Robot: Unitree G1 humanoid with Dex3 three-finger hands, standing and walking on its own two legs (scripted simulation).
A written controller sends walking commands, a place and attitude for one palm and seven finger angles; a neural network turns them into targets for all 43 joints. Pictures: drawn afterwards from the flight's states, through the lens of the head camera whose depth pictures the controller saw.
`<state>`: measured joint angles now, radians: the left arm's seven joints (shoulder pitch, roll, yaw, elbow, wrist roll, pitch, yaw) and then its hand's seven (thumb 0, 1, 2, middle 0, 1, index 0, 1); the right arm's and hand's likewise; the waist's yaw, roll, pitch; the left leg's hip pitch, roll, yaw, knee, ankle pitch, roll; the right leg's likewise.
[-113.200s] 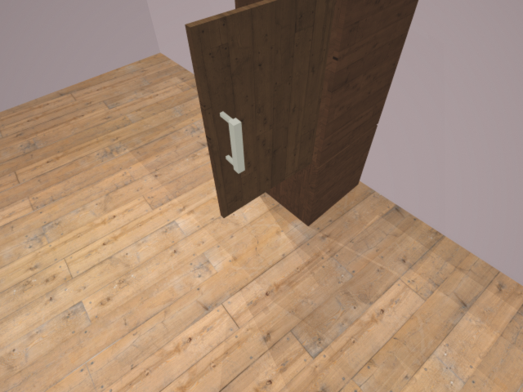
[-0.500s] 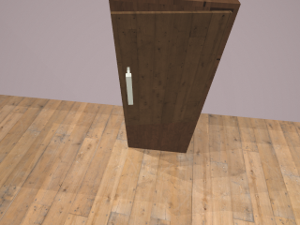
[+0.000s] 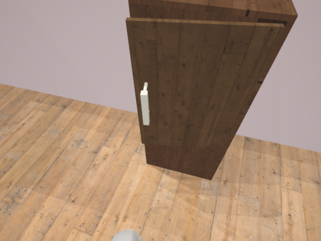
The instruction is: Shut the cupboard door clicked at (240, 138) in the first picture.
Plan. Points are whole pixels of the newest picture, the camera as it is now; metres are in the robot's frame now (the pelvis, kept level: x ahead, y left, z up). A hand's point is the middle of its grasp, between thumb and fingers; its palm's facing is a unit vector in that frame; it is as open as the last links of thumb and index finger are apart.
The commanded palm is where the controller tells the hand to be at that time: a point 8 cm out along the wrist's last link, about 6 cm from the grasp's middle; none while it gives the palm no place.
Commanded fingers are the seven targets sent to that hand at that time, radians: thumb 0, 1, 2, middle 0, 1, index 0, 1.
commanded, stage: shuffle to correct the standing spot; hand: left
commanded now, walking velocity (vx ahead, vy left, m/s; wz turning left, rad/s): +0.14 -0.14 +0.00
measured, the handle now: (146, 104) +0.55 +0.09 -0.03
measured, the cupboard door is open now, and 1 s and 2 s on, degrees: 11 11 11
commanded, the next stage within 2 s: come to a stop and stand still in 0.40 s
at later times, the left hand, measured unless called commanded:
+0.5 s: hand (122, 230) +0.18 +0.13 -0.18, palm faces +0.02 -0.97 -0.22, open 7.3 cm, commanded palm none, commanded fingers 0.00 0.90 0.90 -0.20 -0.30 -0.20 -0.30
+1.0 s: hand (132, 220) +0.21 +0.10 -0.18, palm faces +0.05 -0.98 -0.19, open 7.3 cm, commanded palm none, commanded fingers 0.00 0.90 0.90 -0.20 -0.30 -0.20 -0.30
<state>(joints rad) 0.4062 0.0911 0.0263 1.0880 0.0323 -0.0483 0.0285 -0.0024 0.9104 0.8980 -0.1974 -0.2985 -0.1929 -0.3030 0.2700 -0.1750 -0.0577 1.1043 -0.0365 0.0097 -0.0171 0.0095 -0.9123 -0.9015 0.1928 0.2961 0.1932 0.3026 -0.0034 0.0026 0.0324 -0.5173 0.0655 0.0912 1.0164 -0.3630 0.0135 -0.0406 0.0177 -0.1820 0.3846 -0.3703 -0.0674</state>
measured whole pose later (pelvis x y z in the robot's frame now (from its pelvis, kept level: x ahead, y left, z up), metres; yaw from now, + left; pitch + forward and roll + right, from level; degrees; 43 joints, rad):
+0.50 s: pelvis +0.13 -0.08 -0.01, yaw -1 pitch +0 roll +0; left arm 0.26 0.21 0.08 0.96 0.03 0.03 -0.02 0.00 0.92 0.90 -0.20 -0.30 -0.19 -0.30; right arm 0.22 -0.18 -0.07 1.03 -0.04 0.01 -0.03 0.00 -0.93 -0.90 0.20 0.30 0.20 0.30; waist -0.01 0.00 0.05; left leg -0.25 0.14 0.12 0.60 -0.34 -0.07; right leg -0.38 -0.11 -0.08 0.62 -0.22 0.05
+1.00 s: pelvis +0.15 -0.08 +0.00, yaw +0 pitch +1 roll -1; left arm 0.17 0.19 0.06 0.99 0.02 0.06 0.04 0.00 0.91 0.90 -0.20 -0.30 -0.20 -0.30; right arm 0.17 -0.14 -0.03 0.99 -0.03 0.02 -0.04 0.01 -0.93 -0.90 0.20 0.30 0.20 0.30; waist 0.00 -0.05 0.09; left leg -0.24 -0.03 0.13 0.48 -0.27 0.11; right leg -0.39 -0.04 0.00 1.00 -0.48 0.03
